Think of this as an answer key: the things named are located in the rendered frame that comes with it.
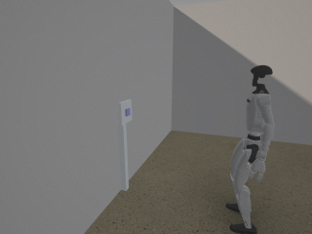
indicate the robot left hand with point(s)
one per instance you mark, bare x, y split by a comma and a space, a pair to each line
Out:
259, 167

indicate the button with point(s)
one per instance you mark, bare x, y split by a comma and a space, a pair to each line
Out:
127, 112

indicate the panel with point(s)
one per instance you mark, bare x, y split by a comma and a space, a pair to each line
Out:
122, 137

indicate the left robot upper arm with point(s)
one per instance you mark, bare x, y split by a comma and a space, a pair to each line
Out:
263, 101

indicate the robot left forearm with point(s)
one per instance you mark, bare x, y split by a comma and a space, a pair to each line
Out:
266, 137

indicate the robot head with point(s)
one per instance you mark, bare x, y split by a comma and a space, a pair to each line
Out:
259, 72

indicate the robot left shin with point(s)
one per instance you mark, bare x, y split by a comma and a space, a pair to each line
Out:
245, 207

